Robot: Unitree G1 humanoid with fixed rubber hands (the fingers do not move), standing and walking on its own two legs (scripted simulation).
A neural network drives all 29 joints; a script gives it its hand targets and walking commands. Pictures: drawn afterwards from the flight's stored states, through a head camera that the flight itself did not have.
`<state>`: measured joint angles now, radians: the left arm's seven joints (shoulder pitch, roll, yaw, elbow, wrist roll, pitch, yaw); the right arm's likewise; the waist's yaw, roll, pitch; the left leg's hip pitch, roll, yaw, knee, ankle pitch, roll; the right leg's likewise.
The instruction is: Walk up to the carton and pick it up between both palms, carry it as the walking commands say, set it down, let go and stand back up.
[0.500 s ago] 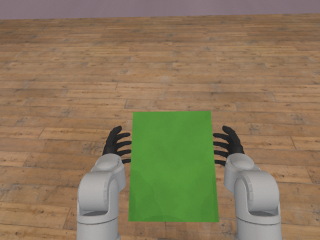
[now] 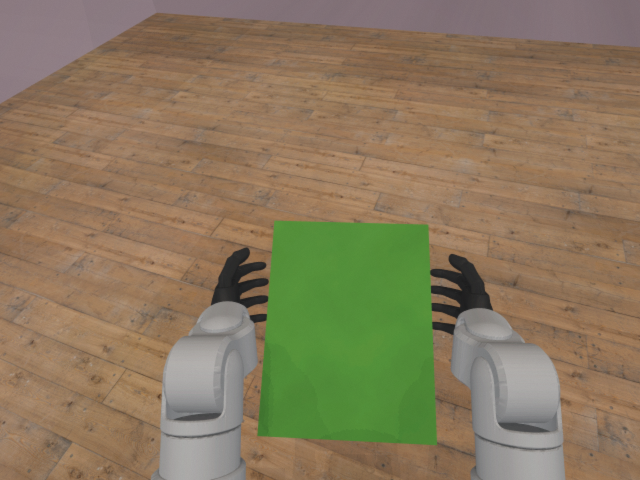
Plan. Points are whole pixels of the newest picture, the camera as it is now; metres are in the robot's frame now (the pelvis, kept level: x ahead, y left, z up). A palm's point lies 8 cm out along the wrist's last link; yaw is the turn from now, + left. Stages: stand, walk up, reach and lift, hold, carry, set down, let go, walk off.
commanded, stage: carry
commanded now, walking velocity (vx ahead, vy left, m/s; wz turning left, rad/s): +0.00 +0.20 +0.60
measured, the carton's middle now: (346, 329) +0.33 +0.00 +0.00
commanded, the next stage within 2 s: none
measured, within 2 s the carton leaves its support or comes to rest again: neither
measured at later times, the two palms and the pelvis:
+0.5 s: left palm out of the picture +0.20 +0.41 +0.07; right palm (206, 326) +0.30 +0.16 +0.08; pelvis -0.02 +0.18 -0.01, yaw +18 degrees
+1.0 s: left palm out of the picture +0.09 +0.59 +0.11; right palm out of the picture +0.24 +0.38 +0.11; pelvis -0.08 +0.32 +0.00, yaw +37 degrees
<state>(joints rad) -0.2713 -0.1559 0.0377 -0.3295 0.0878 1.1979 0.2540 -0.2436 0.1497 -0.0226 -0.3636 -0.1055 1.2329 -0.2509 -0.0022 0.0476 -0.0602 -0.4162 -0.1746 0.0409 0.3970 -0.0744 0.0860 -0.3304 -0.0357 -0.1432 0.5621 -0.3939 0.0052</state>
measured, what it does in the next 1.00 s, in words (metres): steps to the left, turning left: left foot, then right foot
